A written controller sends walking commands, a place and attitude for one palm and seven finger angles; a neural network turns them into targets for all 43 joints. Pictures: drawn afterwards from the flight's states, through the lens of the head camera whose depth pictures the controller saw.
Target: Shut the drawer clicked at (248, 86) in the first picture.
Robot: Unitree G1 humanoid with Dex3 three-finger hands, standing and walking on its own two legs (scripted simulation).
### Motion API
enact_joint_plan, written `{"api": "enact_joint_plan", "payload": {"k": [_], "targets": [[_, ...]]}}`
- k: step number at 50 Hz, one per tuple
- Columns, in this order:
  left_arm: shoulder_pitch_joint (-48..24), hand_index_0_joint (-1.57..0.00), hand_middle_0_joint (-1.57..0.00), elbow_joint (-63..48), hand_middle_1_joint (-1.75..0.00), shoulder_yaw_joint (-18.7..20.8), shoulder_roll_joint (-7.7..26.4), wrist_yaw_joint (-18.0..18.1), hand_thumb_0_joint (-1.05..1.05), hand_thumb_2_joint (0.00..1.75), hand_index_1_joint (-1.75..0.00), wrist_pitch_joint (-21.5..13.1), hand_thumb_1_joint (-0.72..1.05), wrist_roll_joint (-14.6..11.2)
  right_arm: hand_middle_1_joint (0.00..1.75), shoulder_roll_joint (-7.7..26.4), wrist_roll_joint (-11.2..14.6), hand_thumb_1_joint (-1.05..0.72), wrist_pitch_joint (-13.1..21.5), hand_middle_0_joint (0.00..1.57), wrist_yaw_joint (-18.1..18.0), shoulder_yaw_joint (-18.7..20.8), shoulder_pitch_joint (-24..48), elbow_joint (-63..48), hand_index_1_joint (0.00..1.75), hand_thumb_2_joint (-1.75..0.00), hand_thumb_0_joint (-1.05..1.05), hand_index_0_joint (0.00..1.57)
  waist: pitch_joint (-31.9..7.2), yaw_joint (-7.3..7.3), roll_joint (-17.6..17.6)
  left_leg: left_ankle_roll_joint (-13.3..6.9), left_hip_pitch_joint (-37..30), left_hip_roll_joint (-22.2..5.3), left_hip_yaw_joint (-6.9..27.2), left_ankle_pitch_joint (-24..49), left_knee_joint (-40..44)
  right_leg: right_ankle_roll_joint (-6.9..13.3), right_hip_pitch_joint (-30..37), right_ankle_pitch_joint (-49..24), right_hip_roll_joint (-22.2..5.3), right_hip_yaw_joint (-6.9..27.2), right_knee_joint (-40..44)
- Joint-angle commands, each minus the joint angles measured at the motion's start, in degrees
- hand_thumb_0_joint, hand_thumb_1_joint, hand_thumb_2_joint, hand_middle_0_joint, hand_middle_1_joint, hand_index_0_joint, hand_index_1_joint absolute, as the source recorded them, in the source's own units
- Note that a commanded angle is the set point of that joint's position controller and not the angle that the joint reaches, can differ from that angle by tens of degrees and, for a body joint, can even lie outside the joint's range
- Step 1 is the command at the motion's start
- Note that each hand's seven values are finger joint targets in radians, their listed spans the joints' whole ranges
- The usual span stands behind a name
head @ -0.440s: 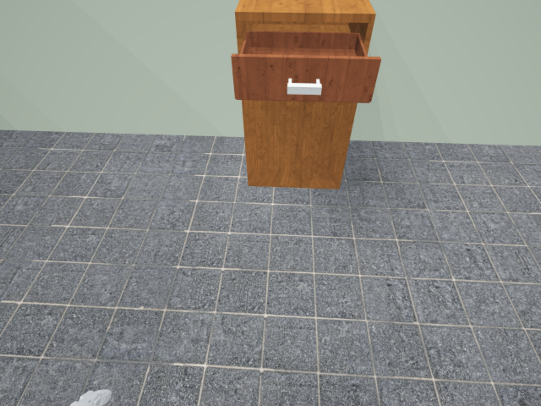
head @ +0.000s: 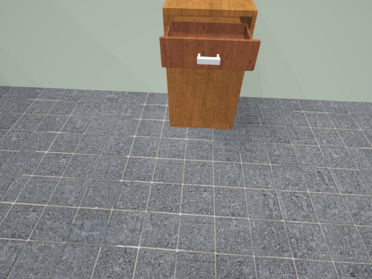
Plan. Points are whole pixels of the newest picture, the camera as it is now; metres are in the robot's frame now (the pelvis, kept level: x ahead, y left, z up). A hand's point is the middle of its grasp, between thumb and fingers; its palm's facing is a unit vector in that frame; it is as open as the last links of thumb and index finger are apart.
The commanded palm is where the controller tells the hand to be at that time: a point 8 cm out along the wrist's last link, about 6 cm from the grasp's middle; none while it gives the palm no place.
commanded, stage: stand and wait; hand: left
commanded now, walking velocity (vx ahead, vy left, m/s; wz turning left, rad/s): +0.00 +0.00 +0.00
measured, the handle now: (208, 58) +1.02 -0.04 -0.01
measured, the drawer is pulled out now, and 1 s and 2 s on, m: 0.30 0.30 0.30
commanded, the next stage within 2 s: look at it before walking up in 0.38 s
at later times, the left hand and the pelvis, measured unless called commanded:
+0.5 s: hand out of the picture +0.07 +0.24 -0.15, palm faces -0.02 -0.94 -0.33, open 7.4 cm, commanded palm none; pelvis +0.00 +0.00 +0.00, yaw +0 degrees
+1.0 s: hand out of the picture +0.07 +0.25 -0.15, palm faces -0.01 -0.94 -0.33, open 7.4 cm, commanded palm none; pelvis +0.01 +0.00 +0.00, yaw +0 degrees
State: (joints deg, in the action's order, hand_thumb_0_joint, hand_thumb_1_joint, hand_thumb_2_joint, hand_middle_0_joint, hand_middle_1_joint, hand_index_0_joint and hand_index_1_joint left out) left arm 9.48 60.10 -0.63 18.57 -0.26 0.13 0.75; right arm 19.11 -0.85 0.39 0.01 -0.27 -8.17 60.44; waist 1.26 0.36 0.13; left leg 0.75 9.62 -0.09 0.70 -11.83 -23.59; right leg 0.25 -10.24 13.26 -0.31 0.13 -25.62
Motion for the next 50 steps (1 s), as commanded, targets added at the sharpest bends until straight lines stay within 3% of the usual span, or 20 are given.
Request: {"api": "enact_joint_plan", "payload": {"k": [1, 16, 42, 50], "targets": [[-3.16, -0.2, -0.2, -3.51, -0.3, 2.62, 12.44, 0.81, 0.0, 0.9, -0.3, -1.67, 0.9, -0.16, 0.3, 10.9, 0.08, -0.9, 1.64, 0.2, -0.71, 2.3, 3.01, -3.07, 0.3, -0.9, 0.0, 0.2, -2.54, -0.3, -0.41, -2.21, 0.24, -5.78, 4.85, 3.38, 4.48, 1.77, -0.41, -1.38, -6.25, 6.69, 6.69], [-2.51, -0.2, -0.2, -1.34, -0.3, 2.56, 12.25, 0.84, 0.0, 0.9, -0.3, -1.67, 0.9, -0.17, 0.3, 11.0, 0.22, -0.9, 1.67, 0.2, -0.73, 2.17, 1.51, -0.53, 0.3, -0.9, 0.0, 0.2, -1.61, -0.2, -1.04, -2.08, 0.82, -6.19, 5.33, 2.77, 5.77, 1.64, -0.19, -0.37, -6.22, 6.83, 7.78], [-2.63, -0.2, -0.2, -1.12, -0.3, 2.6, 12.28, 0.87, 0.0, 0.9, -0.3, -2.01, 0.9, -0.14, 0.3, 11.27, 0.27, -0.9, 1.93, 0.2, -0.85, 2.11, 2.63, -0.28, 0.3, -0.9, 0.0, 0.2, -3.56, -0.26, -0.39, -1.89, -2.14, -6.66, 5.24, 8.07, 6.16, 1.46, 1.88, -7.77, -6.44, 6.24, 7.77], [-2.54, -0.2, -0.2, -0.77, -0.3, 2.6, 12.16, 0.9, 0.0, 0.9, -0.3, -1.9, 0.9, -0.1, 0.3, 11.18, 0.35, -0.9, 1.87, 0.2, -0.92, 1.98, 2.76, -0.1, 0.3, -0.9, 0.0, 0.2, -2.5, -0.14, -0.62, -1.88, -2.0, -6.73, 5.23, 8.23, 6.69, 1.25, 2.09, -8.03, -6.37, 5.93, 8.06]]}}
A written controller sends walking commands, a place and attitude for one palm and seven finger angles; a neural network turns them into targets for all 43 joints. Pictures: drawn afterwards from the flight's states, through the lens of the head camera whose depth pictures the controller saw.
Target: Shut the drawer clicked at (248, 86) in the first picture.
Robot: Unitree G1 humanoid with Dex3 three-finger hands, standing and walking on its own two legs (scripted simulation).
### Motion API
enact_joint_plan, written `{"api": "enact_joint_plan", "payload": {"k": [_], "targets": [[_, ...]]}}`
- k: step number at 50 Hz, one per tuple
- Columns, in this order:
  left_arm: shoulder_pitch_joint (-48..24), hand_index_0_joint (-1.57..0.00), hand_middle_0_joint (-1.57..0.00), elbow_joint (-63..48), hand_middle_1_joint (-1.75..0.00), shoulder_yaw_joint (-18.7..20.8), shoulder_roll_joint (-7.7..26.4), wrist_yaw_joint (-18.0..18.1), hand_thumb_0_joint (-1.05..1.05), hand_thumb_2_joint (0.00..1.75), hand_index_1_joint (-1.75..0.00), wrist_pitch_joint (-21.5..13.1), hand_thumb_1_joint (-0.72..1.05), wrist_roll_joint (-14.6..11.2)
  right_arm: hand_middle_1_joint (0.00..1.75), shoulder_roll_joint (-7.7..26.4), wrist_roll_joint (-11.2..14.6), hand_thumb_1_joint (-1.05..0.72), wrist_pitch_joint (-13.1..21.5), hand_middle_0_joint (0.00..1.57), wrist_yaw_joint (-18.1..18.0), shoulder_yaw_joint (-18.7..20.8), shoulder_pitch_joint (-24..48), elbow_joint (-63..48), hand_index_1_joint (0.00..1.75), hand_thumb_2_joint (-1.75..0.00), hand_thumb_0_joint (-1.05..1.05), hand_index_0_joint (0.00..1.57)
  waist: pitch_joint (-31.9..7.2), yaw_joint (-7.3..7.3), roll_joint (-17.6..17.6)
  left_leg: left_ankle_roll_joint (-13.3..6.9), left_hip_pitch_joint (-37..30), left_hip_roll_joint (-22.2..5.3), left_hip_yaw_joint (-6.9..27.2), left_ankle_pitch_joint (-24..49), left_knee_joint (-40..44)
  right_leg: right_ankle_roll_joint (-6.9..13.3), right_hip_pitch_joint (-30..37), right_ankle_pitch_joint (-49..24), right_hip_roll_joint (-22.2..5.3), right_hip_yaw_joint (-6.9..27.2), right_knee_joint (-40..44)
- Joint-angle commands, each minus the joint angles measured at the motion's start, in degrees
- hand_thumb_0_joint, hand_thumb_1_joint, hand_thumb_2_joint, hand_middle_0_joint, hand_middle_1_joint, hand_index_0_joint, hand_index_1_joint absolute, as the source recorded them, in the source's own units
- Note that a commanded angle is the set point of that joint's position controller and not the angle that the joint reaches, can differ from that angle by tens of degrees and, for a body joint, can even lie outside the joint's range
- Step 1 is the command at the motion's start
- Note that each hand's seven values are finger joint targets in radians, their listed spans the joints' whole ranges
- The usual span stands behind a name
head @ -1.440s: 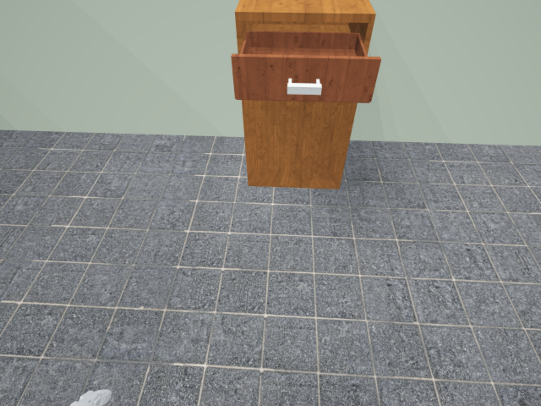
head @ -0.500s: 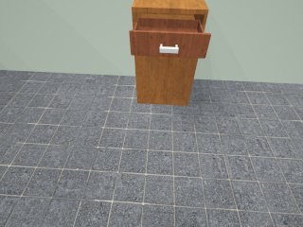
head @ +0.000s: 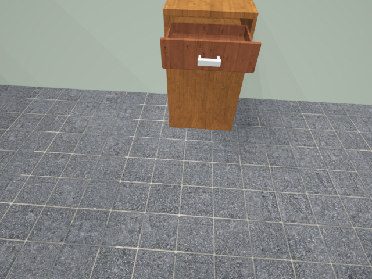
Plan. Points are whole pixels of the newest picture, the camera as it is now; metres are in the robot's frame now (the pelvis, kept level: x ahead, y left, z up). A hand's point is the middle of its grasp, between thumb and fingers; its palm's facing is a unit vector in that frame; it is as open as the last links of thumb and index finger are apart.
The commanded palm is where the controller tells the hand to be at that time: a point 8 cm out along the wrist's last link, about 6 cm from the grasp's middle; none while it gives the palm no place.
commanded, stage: walk to a spot facing it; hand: left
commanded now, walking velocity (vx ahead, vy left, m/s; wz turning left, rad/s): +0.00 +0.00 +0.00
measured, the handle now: (209, 59) +1.01 -0.04 -0.02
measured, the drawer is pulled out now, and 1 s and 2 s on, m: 0.30 0.30 0.30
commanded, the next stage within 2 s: none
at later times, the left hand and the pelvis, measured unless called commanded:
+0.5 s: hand out of the picture +0.09 +0.16 -0.18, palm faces -0.15 -0.97 -0.22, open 7.4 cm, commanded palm none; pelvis +0.05 -0.03 -0.02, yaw -11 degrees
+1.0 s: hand (141, 255) +0.22 +0.14 -0.18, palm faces -0.24 -0.95 -0.18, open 7.4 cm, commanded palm none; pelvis +0.23 -0.05 -0.01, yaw -23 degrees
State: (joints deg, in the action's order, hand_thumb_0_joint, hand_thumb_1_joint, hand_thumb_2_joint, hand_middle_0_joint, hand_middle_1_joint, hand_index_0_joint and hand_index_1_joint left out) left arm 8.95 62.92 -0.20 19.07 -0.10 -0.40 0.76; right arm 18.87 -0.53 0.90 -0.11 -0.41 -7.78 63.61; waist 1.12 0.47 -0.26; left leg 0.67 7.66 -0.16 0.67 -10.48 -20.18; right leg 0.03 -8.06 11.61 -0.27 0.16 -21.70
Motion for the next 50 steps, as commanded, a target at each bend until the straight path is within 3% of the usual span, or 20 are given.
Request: {"api": "enact_joint_plan", "payload": {"k": [1, 5, 6, 8, 12, 14, 16, 18, 20, 22, 24, 25, 26, 28, 32, 36, 42, 47, 48, 50], "targets": [[-1.85, -0.2, -0.2, -3.61, -0.3, 2.12, 11.65, 0.72, 0.0, 0.9, -0.3, -1.38, 0.9, -0.12, 0.3, 11.46, 0.02, -0.9, 1.34, 0.2, -0.78, 2.13, 2.43, -3.3, 0.3, -0.9, 0.0, 0.2, -2.14, -0.21, 0.11, -1.77, -0.05, -6.63, 5.15, 6.4, 3.34, 1.46, -0.31, -5.95, -6.51, 5.89, 4.37], [-1.71, -0.2, -0.2, -3.62, -0.3, 2.19, 11.6, 0.73, 0.0, 0.9, -0.3, -1.38, 0.9, -0.07, 0.3, 11.24, 0.02, -0.9, 1.32, 0.2, -0.76, 2.06, 2.25, -3.16, 0.3, -0.9, 0.0, 0.2, -2.33, -0.15, -0.1, -1.78, 0.04, -6.63, 5.29, 6.32, 3.42, 1.4, 0.08, -5.58, -6.48, 5.78, 4.59], [-0.15, -0.2, -0.2, -2.78, -0.3, 1.52, 8.16, 0.8, 0.0, 0.9, -0.3, -0.94, 0.9, -0.21, 0.3, 7.94, -0.2, -0.9, 1.0, 0.2, -0.7, 1.29, 1.03, -2.37, 0.3, -0.9, 0.0, 0.2, -2.8, -0.2, -0.05, -1.2, -0.54, -6.56, 4.2, 4.24, 2.89, 1.07, -0.25, -3.36, -6.34, 6.15, 4.76], [2.68, -0.2, -0.2, -2.13, -0.3, 1.1, 5.13, 0.7, 0.0, 0.9, -0.3, 0.17, 0.9, -0.05, 0.3, 4.27, -0.51, -0.9, 0.25, 0.2, -0.64, 0.83, -2.57, -1.77, 0.3, -0.9, 0.0, 0.2, -1.78, -0.24, -0.61, -0.8, -0.3, -5.96, 2.42, -3.7, 0.84, 1.23, -2.6, 5.49, -5.52, 7.26, 4.02], [4.1, -0.2, -0.2, -4.59, -0.3, 2.52, 5.83, -0.46, 0.0, 0.9, -0.3, 1.25, 0.9, 0.44, 0.3, 5.81, -0.94, -0.9, -0.23, 0.2, -0.6, 2.31, -4.9, -3.35, 0.3, -0.9, 0.0, 0.2, 5.26, -0.38, -0.24, -1.84, 4.56, -6.66, 2.54, -21.32, 0.76, 2.8, -11.16, 20.23, -3.12, 9.85, 1.71], [4.52, -0.2, -0.2, -6.25, -0.3, 2.97, 4.75, -0.9, 0.0, 0.9, -0.3, 1.12, 0.9, 0.52, 0.3, 7.03, -0.85, -0.9, 0.06, 0.2, -0.75, 3.33, -6.66, -4.35, 0.3, -0.9, 0.0, 0.2, 6.68, -0.94, 3.15, -3.97, 2.76, -10.02, 6.13, -25.72, 2.97, 2.72, -16.42, 20.1, -0.6, 7.7, -4.51], [3.97, -0.2, -0.2, -8.16, -0.3, 3.22, 1.79, -1.39, 0.0, 0.9, -0.3, 0.56, 0.9, 0.45, 0.3, 9.18, -0.67, -0.9, 0.87, 0.2, -1.07, 4.64, -8.96, -5.0, 0.3, -0.9, 0.0, 0.2, 6.79, -1.95, 10.53, -8.48, -1.04, -18.2, 13.92, -26.49, 8.56, 1.46, -22.28, 13.72, 2.3, 0.22, -18.75], [-0.13, -0.2, -0.2, -10.68, -0.3, 3.56, 1.02, -1.83, 0.0, 0.9, -0.3, 0.24, 0.9, 0.53, 0.3, 8.33, -0.62, -0.9, 1.87, 0.2, -1.09, 5.22, -11.52, -5.17, 0.3, -0.9, 0.0, 0.2, 6.84, -3.25, 9.31, -12.01, -5.51, -22.59, 14.72, -16.24, 10.01, 0.8, -28.57, 16.94, -1.42, 0.26, -28.05], [1.0, -0.2, -0.2, -11.09, -0.3, 3.93, -0.79, -2.28, 0.0, 0.9, -0.3, -0.25, 0.9, 0.44, 0.3, 6.64, -0.85, -0.9, 2.42, 0.2, -1.16, 5.29, -9.97, -5.65, 0.3, -0.9, 0.0, 0.2, 5.32, -1.7, 7.93, -10.81, -5.1, -22.16, 7.81, -6.6, 6.91, 0.66, -25.56, 15.88, -4.2, -0.2, -25.61], [5.91, -0.2, -0.2, -9.75, -0.3, 3.9, -2.81, -2.67, 0.0, 0.9, -0.3, -0.52, 0.9, 0.33, 0.3, 5.92, -1.04, -0.9, 2.46, 0.2, -1.2, 5.26, -7.66, -6.13, 0.3, -0.9, 0.0, 0.2, 1.91, 0.7, 7.65, -7.58, -1.04, -18.96, -0.59, -1.04, 1.08, 0.75, -13.85, 11.9, -3.06, -3.9, -17.37], [19.08, -0.2, -0.2, -5.35, -0.3, 4.96, -0.19, -2.27, 0.0, 0.9, -0.3, -1.17, 0.9, 0.63, 0.3, 4.01, -0.58, -0.9, 2.28, 0.2, -0.75, 4.98, -5.82, -6.89, 0.3, -0.9, 0.0, 0.2, -2.8, 6.83, -1.86, -2.97, 9.89, -12.3, -9.15, -4.14, -19.7, 1.75, 6.03, 3.0, -0.45, -4.82, -5.9], [26.03, -0.2, -0.2, -3.77, -0.3, 6.73, 7.29, -1.01, 0.0, 0.9, -0.3, -2.21, 0.9, 1.04, 0.3, -0.99, 0.12, -0.9, 2.34, 0.2, -0.05, 3.91, -5.12, -9.36, 0.3, -0.9, 0.0, 0.2, -3.07, 9.09, -22.08, 0.76, 27.82, -4.85, -13.41, -20.43, -39.57, 7.4, 14.27, 11.57, -16.44, 22.7, 5.0], [28.33, -0.2, -0.2, -3.61, -0.3, 6.78, 8.78, -0.05, 0.0, 0.9, -0.3, -2.27, 0.9, -0.13, 0.3, -0.39, -0.4, -0.9, 2.65, 0.2, 0.06, 3.86, -0.95, -12.09, 0.3, -0.9, 0.0, 0.2, -1.9, 8.93, -19.58, 0.64, 34.71, -3.23, -6.25, -23.66, -49.17, 11.44, 12.91, 8.66, -22.16, 37.85, 11.08], [22.35, -0.2, -0.2, -5.21, -0.3, 6.42, 4.75, 0.56, 0.0, 0.9, -0.3, -2.53, 0.9, -0.28, 0.3, -0.35, -0.38, -0.9, 2.76, 0.2, 0.18, 4.49, 0.49, -11.43, 0.3, -0.9, 0.0, 0.2, 1.51, 5.96, -7.56, 0.02, 34.99, -7.41, -2.31, -13.11, -52.26, 12.53, 7.79, 9.2, -19.1, 31.3, 9.67], [16.97, -0.2, -0.2, -6.92, -0.3, 4.92, 0.27, 0.57, 0.0, 0.9, -0.3, -3.56, 0.9, 0.43, 0.3, -2.48, -1.02, -0.9, 1.67, 0.2, 0.45, 4.53, -2.61, -9.57, 0.3, -0.9, 0.0, 0.2, 3.73, 1.07, -1.33, 2.1, 30.57, -8.34, -1.98, -4.56, -48.4, 11.5, -1.48, -1.56, -14.35, 19.51, 10.04], [18.62, -0.2, -0.2, -6.07, -0.3, 4.88, -0.51, 0.54, 0.0, 0.9, -0.3, -4.29, 0.9, 0.32, 0.3, -3.48, -1.01, -0.9, 1.15, 0.2, 0.91, 4.82, -1.92, -10.92, 0.3, -0.9, 0.0, 0.2, 2.94, 0.59, -4.11, 3.22, 33.49, -7.81, -2.12, 0.51, -44.54, 10.63, 1.19, -5.55, -11.27, 15.17, 10.23], [22.0, -0.2, -0.2, -5.13, -0.3, 4.65, -1.35, 1.21, 0.0, 0.9, -0.3, -4.61, 0.9, 0.59, 0.3, -4.31, -0.85, -0.9, 1.62, 0.2, 1.32, 4.57, 6.81, -15.43, 0.3, -0.9, 0.0, 0.2, 4.57, 2.88, -5.7, 3.57, 37.78, -7.24, -2.64, 2.05, -36.87, 11.1, 6.4, -14.05, -11.3, 16.28, 8.8], [21.63, -0.2, -0.2, -5.24, -0.3, 4.9, -0.27, 1.82, 0.0, 0.9, -0.3, -4.01, 0.9, 0.99, 0.3, -5.74, -0.35, -0.9, 2.4, 0.2, 1.59, 4.04, 10.96, -18.09, 0.3, -0.9, 0.0, 0.2, 4.73, 3.85, -7.45, 1.9, 27.42, -3.92, -5.01, -1.55, -22.77, 9.69, 6.26, -24.65, -10.32, 16.03, 5.24], [20.52, -0.2, -0.2, -5.44, -0.3, 5.22, 0.44, 1.91, 0.0, 0.9, -0.3, -3.82, 0.9, 1.18, 0.3, -5.46, -0.17, -0.9, 2.68, 0.2, 1.44, 4.1, 9.29, -17.92, 0.3, -0.9, 0.0, 0.2, 4.08, 3.02, -8.38, 1.21, 21.85, -3.44, -4.96, -3.43, -19.7, 9.43, 4.11, -26.0, -10.86, 16.48, 3.48], [17.67, -0.2, -0.2, -6.38, -0.3, 5.84, 1.31, 1.74, 0.0, 0.9, -0.3, -3.84, 0.9, 0.69, 0.3, -3.41, -0.35, -0.9, 3.3, 0.2, 0.3, 4.77, -2.14, -14.68, 0.3, -0.9, 0.0, 0.2, -0.78, -2.29, -7.23, -0.1, 4.26, -0.33, -6.33, 0.05, -10.83, 7.36, -0.84, -32.67, -7.12, 13.9, -7.32]]}}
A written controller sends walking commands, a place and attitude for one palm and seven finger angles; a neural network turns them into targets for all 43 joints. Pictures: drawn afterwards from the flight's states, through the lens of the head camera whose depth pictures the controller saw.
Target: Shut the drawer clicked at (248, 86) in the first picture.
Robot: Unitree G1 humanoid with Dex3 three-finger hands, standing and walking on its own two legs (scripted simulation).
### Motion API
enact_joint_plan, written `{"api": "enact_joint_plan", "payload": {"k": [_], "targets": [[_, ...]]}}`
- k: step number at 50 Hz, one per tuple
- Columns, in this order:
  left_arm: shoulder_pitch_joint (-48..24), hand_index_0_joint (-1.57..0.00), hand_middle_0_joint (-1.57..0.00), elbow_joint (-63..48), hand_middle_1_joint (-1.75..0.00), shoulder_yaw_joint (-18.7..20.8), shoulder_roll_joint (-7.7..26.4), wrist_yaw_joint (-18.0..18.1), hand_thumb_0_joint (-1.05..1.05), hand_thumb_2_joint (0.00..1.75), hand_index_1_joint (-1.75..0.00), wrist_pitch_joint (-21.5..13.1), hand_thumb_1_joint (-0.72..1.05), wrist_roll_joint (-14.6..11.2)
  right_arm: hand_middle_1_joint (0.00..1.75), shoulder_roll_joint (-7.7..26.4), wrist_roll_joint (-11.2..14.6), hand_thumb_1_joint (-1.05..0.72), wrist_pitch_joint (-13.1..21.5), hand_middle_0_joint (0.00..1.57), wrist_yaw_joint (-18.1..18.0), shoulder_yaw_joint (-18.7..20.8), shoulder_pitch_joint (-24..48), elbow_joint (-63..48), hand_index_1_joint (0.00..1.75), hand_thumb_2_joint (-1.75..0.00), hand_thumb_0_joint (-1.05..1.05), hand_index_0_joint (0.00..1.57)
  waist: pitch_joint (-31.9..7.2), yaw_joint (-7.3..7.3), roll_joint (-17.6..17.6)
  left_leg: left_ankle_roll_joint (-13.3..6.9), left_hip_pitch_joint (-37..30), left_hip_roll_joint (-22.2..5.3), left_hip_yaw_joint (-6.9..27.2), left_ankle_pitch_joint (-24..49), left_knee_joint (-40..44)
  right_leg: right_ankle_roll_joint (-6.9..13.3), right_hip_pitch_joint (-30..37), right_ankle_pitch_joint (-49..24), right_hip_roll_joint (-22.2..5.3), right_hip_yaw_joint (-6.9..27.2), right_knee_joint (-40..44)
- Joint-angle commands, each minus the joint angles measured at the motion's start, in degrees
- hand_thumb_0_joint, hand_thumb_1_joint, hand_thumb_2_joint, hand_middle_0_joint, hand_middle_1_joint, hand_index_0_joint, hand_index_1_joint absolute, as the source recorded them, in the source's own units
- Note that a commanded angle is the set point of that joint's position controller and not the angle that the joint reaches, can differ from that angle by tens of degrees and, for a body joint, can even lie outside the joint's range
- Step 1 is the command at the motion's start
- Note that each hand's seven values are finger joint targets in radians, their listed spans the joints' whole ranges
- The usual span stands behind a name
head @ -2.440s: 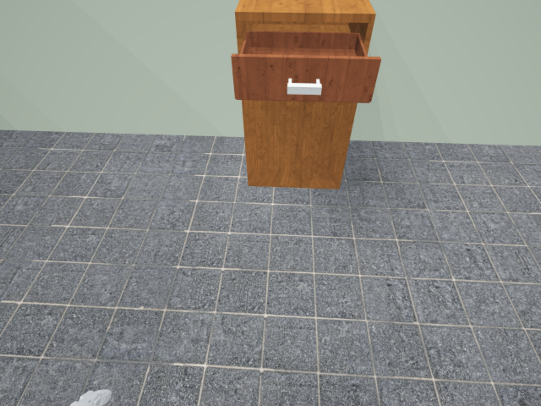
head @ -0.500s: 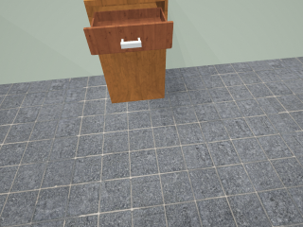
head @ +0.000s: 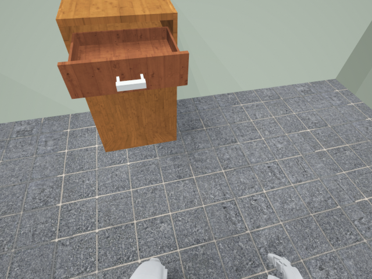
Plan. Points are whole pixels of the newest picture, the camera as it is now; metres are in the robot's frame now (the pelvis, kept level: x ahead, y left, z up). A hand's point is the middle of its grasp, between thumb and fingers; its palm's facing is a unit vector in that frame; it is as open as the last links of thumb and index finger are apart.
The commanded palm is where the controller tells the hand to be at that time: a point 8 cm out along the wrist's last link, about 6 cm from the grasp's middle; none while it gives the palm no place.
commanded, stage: walk to a spot facing it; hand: left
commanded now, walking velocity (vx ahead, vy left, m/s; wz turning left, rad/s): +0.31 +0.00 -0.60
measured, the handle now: (130, 81) +0.72 +0.31 -0.01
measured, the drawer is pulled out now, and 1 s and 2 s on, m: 0.30 0.30 0.30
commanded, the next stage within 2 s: turn to face it in 1.94 s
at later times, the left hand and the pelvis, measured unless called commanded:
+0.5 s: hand (124, 215) +0.29 +0.22 -0.16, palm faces -0.29 -0.94 -0.16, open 7.4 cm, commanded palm none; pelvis +0.14 +0.07 +0.01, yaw -19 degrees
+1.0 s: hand (147, 199) +0.35 +0.17 -0.16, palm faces -0.53 -0.82 -0.23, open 7.4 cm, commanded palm none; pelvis +0.17 +0.05 +0.00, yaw -37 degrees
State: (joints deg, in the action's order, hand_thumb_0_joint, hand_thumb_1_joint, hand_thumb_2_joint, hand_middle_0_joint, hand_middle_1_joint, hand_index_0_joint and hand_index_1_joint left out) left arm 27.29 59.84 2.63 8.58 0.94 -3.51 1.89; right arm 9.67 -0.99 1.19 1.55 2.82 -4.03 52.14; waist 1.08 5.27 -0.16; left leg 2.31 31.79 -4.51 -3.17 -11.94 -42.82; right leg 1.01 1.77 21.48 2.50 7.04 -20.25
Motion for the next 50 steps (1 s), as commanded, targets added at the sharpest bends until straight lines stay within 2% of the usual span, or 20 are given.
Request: {"api": "enact_joint_plan", "payload": {"k": [1, 2, 3, 4, 5, 8, 10, 15, 18, 28, 31, 33, 34, 35, 36, 37, 39, 42, 47, 50], "targets": [[-0.73, -0.2, -0.2, -3.65, -0.3, 3.18, 10.85, 0.36, 0.0, 0.9, -0.3, -0.79, 0.9, -0.84, 0.3, 9.12, -0.14, -0.9, 3.2, 0.2, -2.25, 2.37, -15.22, -0.48, 0.3, -0.9, 0.0, 0.2, -6.09, -10.48, -5.15, -2.8, -35.6, 0.44, 0.01, 4.1, 13.3, 4.69, -18.22, -36.05, -7.29, 5.76, -19.59], [1.14, -0.2, -0.2, -4.39, -0.3, 3.2, 7.26, -0.4, 0.0, 0.9, -0.3, -0.56, 0.9, -1.74, 0.3, 16.58, -1.06, -0.9, 3.52, 0.2, -2.87, 4.25, -23.1, 1.27, 0.3, -0.9, 0.0, 0.2, -13.8, -12.48, 11.44, -7.74, -48.21, -17.6, 20.82, 5.26, 15.48, 1.57, -29.89, -7.92, 0.79, -1.84, -39.25], [0.65, -0.2, -0.2, -5.77, -0.3, 2.63, 6.23, -0.72, 0.0, 0.9, -0.3, -0.62, 0.9, -1.64, 0.3, 18.8, -0.21, -0.9, 3.01, 0.2, -2.79, 3.89, -26.01, 1.64, 0.3, -0.9, 0.0, 0.2, -14.82, -11.39, 16.99, -11.8, -45.51, -26.61, 34.29, 2.99, 24.06, 0.74, -35.9, 10.86, 1.43, -2.28, -53.51], [-2.15, -0.2, -0.2, -6.38, -0.3, 2.95, 7.25, -0.71, 0.0, 0.9, -0.3, -0.37, 0.9, -1.19, 0.3, 15.87, -0.13, -0.9, 2.64, 0.2, -2.63, 3.23, -21.12, 0.44, 0.3, -0.9, 0.0, 0.2, -7.07, -10.02, 9.9, -13.93, -37.06, -26.9, 33.06, -3.81, 27.58, 1.09, -38.64, 8.54, -2.75, -1.87, -58.21], [-4.26, -0.2, -0.2, -6.19, -0.3, 3.09, 6.88, -1.12, 0.0, 0.9, -0.3, 0.06, 0.9, -0.65, 0.3, 11.59, -0.16, -0.9, 3.05, 0.2, -2.46, 2.32, -15.94, -0.36, 0.3, -0.9, 0.0, 0.2, -1.93, -7.71, 5.98, -11.96, -28.03, -23.21, 24.85, -10.65, 29.59, 0.84, -39.18, 3.73, -4.55, -3.71, -59.29], [-3.02, -0.2, -0.2, -4.56, -0.3, 3.22, 4.77, -2.88, 0.0, 0.9, -0.3, 2.76, 0.9, 0.16, 0.3, 4.16, 0.27, -0.9, 3.81, 0.2, -2.86, 0.01, -9.24, -0.45, 0.3, -0.9, 0.0, 0.2, 4.79, -2.55, 10.42, -6.78, -13.22, -15.42, 8.38, -6.35, 31.6, -0.25, -33.86, -6.85, -7.99, -5.6, -56.23], [-2.3, -0.2, -0.2, -4.64, -0.3, 3.23, 3.89, -2.93, 0.0, 0.9, -0.3, 4.24, 0.9, 0.01, 0.3, 4.21, 0.19, -0.9, 4.21, 0.2, -3.11, 0.06, -10.85, 0.11, 0.3, -0.9, 0.0, 0.2, 3.36, -1.81, 8.43, -7.25, -12.77, -14.33, 2.07, 3.17, 31.22, -1.13, -34.15, -8.86, -7.84, -5.81, -55.3], [-6.98, -0.2, -0.2, -6.54, -0.3, 3.33, 3.84, -2.91, 0.0, 0.9, -0.3, 5.73, 0.9, 0.1, 0.3, 5.25, 0.42, -0.9, 4.06, 0.2, -3.47, 0.36, -14.76, 1.3, 0.3, -0.9, 0.0, 0.2, 2.48, -2.36, 3.65, -8.04, -19.17, -14.31, -3.48, 18.39, 29.59, -3.1, -40.59, -14.16, -8.27, -6.37, -52.61], [-10.9, -0.2, -0.2, -7.63, -0.3, 3.08, 4.3, -2.8, 0.0, 0.9, -0.3, 6.06, 0.9, -0.14, 0.3, 6.09, 0.41, -0.9, 3.57, 0.2, -3.7, 0.31, -17.54, 2.2, 0.3, -0.9, 0.0, 0.2, 1.11, -3.58, 4.57, -8.48, -24.98, -14.95, -4.77, 27.6, 26.87, -3.63, -42.44, -14.24, -8.19, -7.44, -48.16], [-24.06, -0.2, -0.2, -11.96, -0.3, 1.63, 4.4, -2.31, 0.0, 0.9, -0.3, 5.77, 0.9, -0.47, 0.3, 7.87, -0.78, -0.9, 0.77, 0.2, -3.38, 1.39, -23.33, 4.58, 0.3, -0.9, 0.0, 0.2, 1.45, -9.17, 7.83, -9.97, -32.24, -17.96, -10.17, 32.61, 20.19, -2.25, -34.88, -2.19, -6.44, -13.55, -26.64], [-23.18, -0.2, -0.2, -12.62, -0.3, 1.75, 4.66, -2.08, 0.0, 0.9, -0.3, 5.18, 0.9, -0.49, 0.3, 9.12, -0.88, -0.9, 0.23, 0.2, -3.16, 2.03, -22.17, 4.01, 0.3, -0.9, 0.0, 0.2, -0.45, -8.22, 9.17, -8.98, -32.65, -19.39, -11.89, 35.08, 15.92, -0.9, -29.8, 0.61, -5.29, -14.45, -21.52], [-18.37, -0.2, -0.2, -11.56, -0.3, 2.35, 6.68, -1.71, 0.0, 0.9, -0.3, 4.15, 0.9, -0.31, 0.3, 9.68, -0.42, -0.9, 0.02, 0.2, -2.73, 2.43, -21.9, 2.92, 0.3, -0.9, 0.0, 0.2, -3.6, -5.7, 6.14, -5.99, -29.61, -18.35, -14.03, 38.31, 5.91, 0.25, -19.83, -5.46, -3.41, -15.52, -13.21], [-12.23, -0.2, -0.2, -10.13, -0.3, 3.1, 9.16, -1.34, 0.0, 0.9, -0.3, 3.36, 0.9, -0.17, 0.3, 9.49, 0.14, -0.9, 0.03, 0.2, -2.31, 2.4, -20.52, 1.76, 0.3, -0.9, 0.0, 0.2, -7.84, -2.16, 2.06, -3.23, -21.34, -17.13, -15.51, 32.03, -5.52, 2.48, -7.08, -18.01, -6.72, -10.38, -8.25], [-6.18, -0.2, -0.2, -8.74, -0.3, 4.53, 15.3, -0.43, 0.0, 0.9, -0.3, 2.59, 0.9, -0.19, 0.3, 6.11, 0.67, -0.9, -0.26, 0.2, -2.02, 1.71, -18.16, -1.35, 0.3, -0.9, 0.0, 0.2, -12.39, -0.04, -12.54, 1.0, -2.29, -7.73, -16.45, -9.16, -20.94, 9.53, 8.05, -47.66, -21.83, 11.77, -7.44], [-4.3, -0.2, -0.2, -7.72, -0.3, 5.07, 18.29, 0.2, 0.0, 0.9, -0.3, 3.08, 0.9, -1.6, 0.3, 5.96, 0.76, -0.9, -0.72, 0.2, -2.64, 1.44, -14.44, -2.91, 0.3, -0.9, 0.0, 0.2, -13.78, 0.51, -12.42, 2.34, 3.97, -2.65, -7.35, -27.59, -31.34, 15.76, 9.21, -64.13, -26.97, 14.86, -7.19], [-6.24, -0.2, -0.2, -8.32, -0.3, 5.06, 16.52, 0.92, 0.0, 0.9, -0.3, 3.35, 0.9, -1.77, 0.3, 6.07, 0.72, -0.9, -1.11, 0.2, -2.88, 1.4, -12.45, -3.34, 0.3, -0.9, 0.0, 0.2, -12.43, -0.28, -8.88, 1.86, 4.86, -4.68, -1.11, -23.81, -32.25, 15.52, 6.84, -58.71, -24.25, 11.01, -6.23], [-13.23, -0.2, -0.2, -10.34, -0.3, 4.32, 13.28, 1.22, 0.0, 0.9, -0.3, 3.65, 0.9, -1.5, 0.3, 5.81, 0.2, -0.9, -1.92, 0.2, -2.63, 1.52, -8.98, -3.53, 0.3, -0.9, 0.0, 0.2, -4.99, -2.92, -4.61, 2.17, 2.93, -5.68, 0.79, -16.52, -28.68, 11.86, -4.7, -44.14, -19.46, 7.71, -3.05], [-18.59, -0.2, -0.2, -12.28, -0.3, 3.84, 12.44, 0.92, 0.0, 0.9, -0.3, 3.6, 0.9, -0.9, 0.3, 4.8, -0.2, -0.9, -3.38, 0.2, -2.89, 1.7, -12.21, -2.0, 0.3, -0.9, 0.0, 0.2, -1.21, -6.72, -6.31, 3.0, -3.33, -3.38, 0.84, -12.61, -22.87, 9.83, -16.99, -33.77, -15.63, 4.03, 0.51], [-16.65, -0.2, -0.2, -12.43, -0.3, 4.37, 13.66, -0.06, 0.0, 0.9, -0.3, 4.18, 0.9, -0.44, 0.3, 5.21, -0.21, -0.9, -2.93, 0.2, -2.67, 1.67, -8.64, -4.04, 0.3, -0.9, 0.0, 0.2, -1.08, -5.21, -7.65, 2.83, -6.33, -0.24, 0.56, -11.17, -11.98, 9.51, -19.14, -19.83, -12.99, 7.86, 1.46], [-15.75, -0.2, -0.2, -12.84, -0.3, 4.77, 14.65, -0.34, 0.0, 0.9, -0.3, 4.59, 0.9, -0.24, 0.3, 5.17, 0.25, -0.9, -2.07, 0.2, -2.91, 1.34, -6.32, -5.81, 0.3, -0.9, 0.0, 0.2, -2.91, -4.19, -9.04, 2.25, -9.59, 1.95, 0.57, -13.23, -3.07, 9.71, -16.93, -23.65, -13.04, 11.35, -0.77]]}}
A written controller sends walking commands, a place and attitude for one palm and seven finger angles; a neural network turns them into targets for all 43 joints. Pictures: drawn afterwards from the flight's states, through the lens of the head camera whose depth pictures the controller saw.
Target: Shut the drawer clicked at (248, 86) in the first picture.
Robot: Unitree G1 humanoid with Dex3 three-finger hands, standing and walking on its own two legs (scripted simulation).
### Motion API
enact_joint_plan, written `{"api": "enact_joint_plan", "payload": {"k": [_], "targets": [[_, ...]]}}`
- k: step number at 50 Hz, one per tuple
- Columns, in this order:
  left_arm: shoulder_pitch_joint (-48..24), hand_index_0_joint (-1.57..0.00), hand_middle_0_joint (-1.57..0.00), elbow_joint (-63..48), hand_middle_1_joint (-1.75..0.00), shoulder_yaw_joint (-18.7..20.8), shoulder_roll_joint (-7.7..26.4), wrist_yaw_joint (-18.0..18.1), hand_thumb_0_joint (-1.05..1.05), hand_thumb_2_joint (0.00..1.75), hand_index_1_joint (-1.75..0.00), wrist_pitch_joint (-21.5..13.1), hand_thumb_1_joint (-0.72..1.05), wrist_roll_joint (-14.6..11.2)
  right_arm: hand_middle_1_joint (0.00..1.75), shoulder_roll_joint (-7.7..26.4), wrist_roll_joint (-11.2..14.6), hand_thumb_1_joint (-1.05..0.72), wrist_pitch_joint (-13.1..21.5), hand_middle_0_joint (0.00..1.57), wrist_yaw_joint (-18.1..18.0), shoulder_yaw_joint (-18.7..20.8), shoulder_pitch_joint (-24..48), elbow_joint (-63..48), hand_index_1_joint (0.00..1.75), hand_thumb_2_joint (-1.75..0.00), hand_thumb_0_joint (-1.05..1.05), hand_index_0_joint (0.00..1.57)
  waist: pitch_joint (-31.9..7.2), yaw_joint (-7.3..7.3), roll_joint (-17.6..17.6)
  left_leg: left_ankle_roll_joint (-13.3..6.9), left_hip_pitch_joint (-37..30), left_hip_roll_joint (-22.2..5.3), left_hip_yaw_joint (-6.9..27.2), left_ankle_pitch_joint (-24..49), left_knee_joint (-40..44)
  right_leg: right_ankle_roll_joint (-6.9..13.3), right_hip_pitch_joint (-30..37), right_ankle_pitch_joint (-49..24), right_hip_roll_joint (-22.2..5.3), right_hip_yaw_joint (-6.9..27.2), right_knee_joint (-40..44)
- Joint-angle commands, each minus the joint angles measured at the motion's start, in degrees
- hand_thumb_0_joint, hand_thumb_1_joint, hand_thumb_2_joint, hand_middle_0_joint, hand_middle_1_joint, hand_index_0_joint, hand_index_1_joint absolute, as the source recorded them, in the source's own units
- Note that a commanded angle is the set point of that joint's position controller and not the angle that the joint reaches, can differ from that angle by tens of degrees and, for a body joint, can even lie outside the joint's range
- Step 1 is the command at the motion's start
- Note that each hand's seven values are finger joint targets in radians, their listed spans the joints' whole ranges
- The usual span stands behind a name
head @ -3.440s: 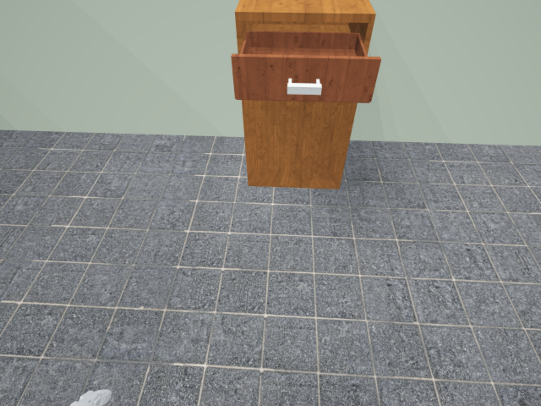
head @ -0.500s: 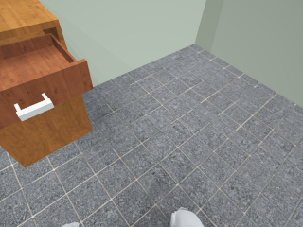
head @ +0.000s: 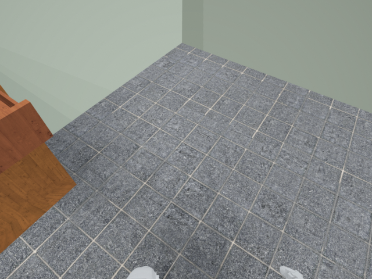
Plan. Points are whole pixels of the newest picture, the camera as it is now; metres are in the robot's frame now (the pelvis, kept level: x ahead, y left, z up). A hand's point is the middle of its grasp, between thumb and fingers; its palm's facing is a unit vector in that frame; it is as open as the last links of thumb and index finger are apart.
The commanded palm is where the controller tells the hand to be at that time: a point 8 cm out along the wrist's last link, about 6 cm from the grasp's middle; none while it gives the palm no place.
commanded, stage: walk to a spot facing it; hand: left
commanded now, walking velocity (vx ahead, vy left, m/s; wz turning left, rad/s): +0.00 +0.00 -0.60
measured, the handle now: out of the picture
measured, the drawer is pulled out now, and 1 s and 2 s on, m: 0.30 0.30 0.30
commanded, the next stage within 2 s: turn to face it in 0.94 s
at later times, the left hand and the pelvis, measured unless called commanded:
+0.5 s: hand out of the picture +0.10 +0.22 -0.16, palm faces -0.27 -0.94 -0.20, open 7.4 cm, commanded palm none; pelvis -0.03 +0.04 +0.01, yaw -19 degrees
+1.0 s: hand out of the picture +0.13 +0.14 -0.17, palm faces -0.42 -0.89 -0.16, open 7.4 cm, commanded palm none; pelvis +0.09 -0.03 +0.00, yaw -30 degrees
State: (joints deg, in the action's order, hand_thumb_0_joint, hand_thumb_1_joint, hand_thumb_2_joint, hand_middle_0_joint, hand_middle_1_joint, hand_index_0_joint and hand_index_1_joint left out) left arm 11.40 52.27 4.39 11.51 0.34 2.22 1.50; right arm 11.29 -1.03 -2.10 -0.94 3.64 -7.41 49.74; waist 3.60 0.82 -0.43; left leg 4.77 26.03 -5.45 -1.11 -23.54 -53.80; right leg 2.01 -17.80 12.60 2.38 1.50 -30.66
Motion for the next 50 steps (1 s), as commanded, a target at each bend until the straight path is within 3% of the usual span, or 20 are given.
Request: {"api": "enact_joint_plan", "payload": {"k": [1, 4, 5, 6, 7, 8, 10, 13, 18, 24, 26, 28, 29, 30, 31, 32, 36, 47, 49, 50], "targets": [[0.28, -0.2, -0.2, -5.39, -0.3, 3.09, 11.62, 0.23, 0.0, 0.9, -0.3, -0.99, 0.9, 0.03, 0.3, 3.8, 0.4, -0.9, 1.44, 0.2, -0.64, 0.54, -2.96, -3.71, 0.3, -0.9, 0.0, 0.2, -6.29, 0.41, -8.65, -0.47, -5.83, 3.67, -1.4, -1.01, 11.48, 8.32, 2.82, -16.96, -12.64, 18.01, 8.44], [-1.78, -0.2, -0.2, -6.21, -0.3, 2.73, 10.32, 0.05, 0.0, 0.9, -0.3, -0.33, 0.9, -0.68, 0.3, 5.96, 0.69, -0.9, 2.34, 0.2, -1.32, 0.88, -8.76, -2.68, 0.3, -0.9, 0.0, 0.2, -9.52, -2.9, -6.2, -1.62, -20.77, 2.33, -0.52, 9.36, 30.04, 2.83, -3.05, -13.45, -8.26, 16.11, 1.21], [-0.92, -0.2, -0.2, -7.48, -0.3, 2.14, 6.76, -0.32, 0.0, 0.9, -0.3, -0.13, 0.9, -1.26, 0.3, 11.16, 0.17, -0.9, 2.91, 0.2, -1.56, 1.69, -9.74, -2.86, 0.3, -0.9, 0.0, 0.2, -10.61, -3.39, 7.83, -5.31, -27.14, -10.15, 12.81, 9.95, 37.33, -0.84, -12.41, 1.75, -1.31, 10.17, -8.11], [-0.88, -0.2, -0.2, -8.38, -0.3, 1.87, 5.96, -0.86, 0.0, 0.9, -0.3, -0.2, 0.9, -0.82, 0.3, 15.71, -0.21, -0.9, 2.66, 0.2, -1.42, 2.48, -8.87, -4.15, 0.3, -0.9, 0.0, 0.2, -7.68, -2.95, 18.2, -10.78, -24.89, -22.59, 23.12, 19.0, 39.4, -3.91, -19.36, 21.17, 1.67, 1.61, -22.32], [0.1, -0.2, -0.2, -6.83, -0.3, 2.45, 8.57, -1.03, 0.0, 0.9, -0.3, 0.09, 0.9, -0.03, 0.3, 14.44, -0.6, -0.9, 2.35, 0.2, -1.27, 1.83, -6.54, -4.81, 0.3, -0.9, 0.0, 0.2, -5.89, -2.39, 10.66, -13.23, -18.65, -22.96, 21.71, 18.13, 38.79, -4.23, -17.62, 19.61, -1.45, 4.12, -31.46], [2.68, -0.2, -0.2, -4.98, -0.3, 2.94, 8.51, -0.99, 0.0, 0.9, -0.3, 0.6, 0.9, 0.34, 0.3, 10.98, -0.55, -0.9, 2.61, 0.2, -1.58, 0.95, -2.21, -5.09, 0.3, -0.9, 0.0, 0.2, -4.44, 0.22, 13.23, -11.56, -15.16, -19.2, 15.33, 18.53, 39.35, -4.92, -16.88, 15.5, -2.33, 5.04, -34.57], [3.14, -0.2, -0.2, -3.96, -0.3, 3.19, 8.45, -1.94, 0.0, 0.9, -0.3, 0.76, 0.9, 0.05, 0.3, 9.69, -0.54, -0.9, 2.9, 0.2, -1.69, 0.35, 0.5, -6.64, 0.3, -0.9, 0.0, 0.2, -2.41, 1.11, 9.86, -10.52, -14.31, -13.59, 6.55, 21.46, 37.89, -5.44, -16.11, 10.54, -2.55, 2.23, -40.61], [3.25, -0.2, -0.2, -3.23, -0.3, 2.61, 7.03, -2.3, 0.0, 0.9, -0.3, 1.17, 0.9, -0.31, 0.3, 9.0, -0.13, -0.9, 2.9, 0.2, -1.62, 0.4, -2.07, -5.26, 0.3, -0.9, 0.0, 0.2, -3.08, 0.4, 10.45, -10.15, -17.98, -11.4, -0.07, 24.46, 36.6, -6.66, -16.58, 7.75, -3.35, -0.15, -40.57], [-1.14, -0.2, -0.2, -4.29, -0.3, 1.97, 5.87, -2.4, 0.0, 0.9, -0.3, 1.6, 0.9, -0.37, 0.3, 9.95, -0.13, -0.9, 2.58, 0.2, -1.18, 1.47, -7.67, -2.61, 0.3, -0.9, 0.0, 0.2, -2.1, -2.26, 10.12, -11.91, -20.63, -14.32, 0.01, 19.42, 37.6, -7.09, -14.88, 10.12, -5.57, -2.86, -29.94], [-4.2, -0.2, -0.2, -5.42, -0.3, 1.28, 4.65, -3.37, 0.0, 0.9, -0.3, 0.62, 0.9, -0.13, 0.3, 12.3, -0.89, -0.9, 2.74, 0.2, -0.13, 2.88, -9.96, -0.47, 0.3, -0.9, 0.0, 0.2, -2.66, -4.03, 12.22, -10.53, -16.8, -17.16, -1.45, -6.16, 40.58, -4.47, -6.27, 14.41, -5.43, -7.51, -13.21], [-2.55, -0.2, -0.2, -5.04, -0.3, 1.27, 4.36, -3.36, 0.0, 0.9, -0.3, -0.12, 0.9, -0.18, 0.3, 13.0, -0.99, -0.9, 2.91, 0.2, 0.19, 3.15, -9.43, -0.07, 0.3, -0.9, 0.0, 0.2, -3.65, -2.84, 11.14, -9.62, -15.58, -18.0, -2.51, -7.51, 38.1, -3.16, -1.29, 14.0, -4.69, -8.36, -6.55], [4.97, -0.2, -0.2, -2.2, -0.3, 1.64, 5.76, -2.74, 0.0, 0.9, -0.3, -1.2, 0.9, -0.16, 0.3, 11.71, -0.78, -0.9, 2.71, 0.2, 0.67, 2.82, -8.47, 0.32, 0.3, -0.9, 0.0, 0.2, -6.88, 1.13, 4.31, -6.18, -9.09, -14.57, -7.83, -7.78, 26.02, -1.59, 13.06, 7.7, -2.68, -10.24, 5.25], [10.48, -0.2, -0.2, -0.61, -0.3, 2.7, 11.0, -1.91, 0.0, 0.9, -0.3, -2.07, 0.9, 0.33, 0.3, 7.87, -0.05, -0.9, 2.54, 0.2, 1.07, 1.81, -8.11, -0.82, 0.3, -0.9, 0.0, 0.2, -8.16, 4.03, -9.42, -2.65, 4.39, -9.12, -14.36, -10.61, 10.56, 1.8, 25.12, 17.69, -12.91, 3.08, 13.88], [15.09, -0.2, -0.2, 0.6, -0.3, 3.51, 17.11, -0.79, 0.0, 0.9, -0.3, -2.6, 0.9, -0.11, 0.3, 4.91, -0.41, -0.9, 2.69, 0.2, 1.77, 0.18, -1.65, -4.59, 0.3, -0.9, 0.0, 0.2, -4.37, 7.34, -22.23, -0.47, 20.3, -1.78, -10.84, -15.21, -5.37, 7.95, 25.88, 19.85, -24.95, 27.48, 21.42], [15.83, -0.2, -0.2, 0.71, -0.3, 3.38, 16.21, 0.04, 0.0, 0.9, -0.3, -2.61, 0.9, -0.7, 0.3, 7.69, -0.75, -0.9, 2.8, 0.2, 1.72, 0.77, 1.38, -5.72, 0.3, -0.9, 0.0, 0.2, -1.79, 6.97, -14.05, -1.62, 22.54, -3.06, -2.89, -9.81, -9.83, 10.12, 22.3, 18.65, -26.64, 26.65, 22.55], [12.58, -0.2, -0.2, 0.48, -0.3, 3.1, 14.52, 0.27, 0.0, 0.9, -0.3, -3.14, 0.9, -0.73, 0.3, 7.64, -0.61, -0.9, 2.84, 0.2, 2.02, 1.19, 0.89, -4.86, 0.3, -0.9, 0.0, 0.2, -0.71, 5.03, -11.07, -2.04, 21.68, -4.28, -1.48, -3.95, -11.07, 9.81, 19.77, 20.48, -24.03, 23.13, 22.26], [6.14, -0.2, -0.2, -0.24, -0.3, 0.96, 8.38, 0.08, 0.0, 0.9, -0.3, -5.0, 0.9, -0.52, 0.3, 6.89, -1.09, -0.9, 2.87, 0.2, 2.36, 1.53, -4.03, -0.24, 0.3, -0.9, 0.0, 0.2, 3.95, -0.48, -7.96, -0.12, 13.45, -4.29, -2.52, 8.27, -8.18, 6.71, 10.23, 2.62, -16.65, 9.38, 20.76], [13.8, -0.2, -0.2, 5.72, -0.3, -0.12, 7.13, 1.03, 0.0, 0.9, -0.3, -6.54, 0.9, -0.11, 0.3, 3.23, -0.2, -0.9, 4.19, 0.2, 2.81, 0.14, 4.28, -1.41, 0.3, -0.9, 0.0, 0.2, 3.17, 1.59, -6.93, -1.42, 10.67, -0.94, -4.47, 11.53, 8.07, 7.14, 18.1, -20.44, -15.47, 7.43, 16.94], [13.11, -0.2, -0.2, 6.29, -0.3, 0.17, 7.55, 1.32, 0.0, 0.9, -0.3, -6.38, 0.9, 0.14, 0.3, 2.77, -0.03, -0.9, 4.82, 0.2, 2.67, 0.09, 3.21, -0.89, 0.3, -0.9, 0.0, 0.2, 2.39, 0.86, -7.27, -2.69, 3.65, 0.49, -4.97, 9.41, 14.34, 6.28, 17.18, -25.65, -15.44, 6.98, 13.5], [12.24, -0.2, -0.2, 6.4, -0.3, 0.28, 7.77, 1.35, 0.0, 0.9, -0.3, -6.41, 0.9, -0.02, 0.3, 3.26, -0.07, -0.9, 5.17, 0.2, 2.21, 0.27, -0.46, 0.38, 0.3, -0.9, 0.0, 0.2, 0.92, -1.06, -6.82, -3.37, -3.06, 2.16, -5.92, 10.73, 17.62, 5.57, 15.49, -31.0, -14.57, 5.95, 9.43]]}}
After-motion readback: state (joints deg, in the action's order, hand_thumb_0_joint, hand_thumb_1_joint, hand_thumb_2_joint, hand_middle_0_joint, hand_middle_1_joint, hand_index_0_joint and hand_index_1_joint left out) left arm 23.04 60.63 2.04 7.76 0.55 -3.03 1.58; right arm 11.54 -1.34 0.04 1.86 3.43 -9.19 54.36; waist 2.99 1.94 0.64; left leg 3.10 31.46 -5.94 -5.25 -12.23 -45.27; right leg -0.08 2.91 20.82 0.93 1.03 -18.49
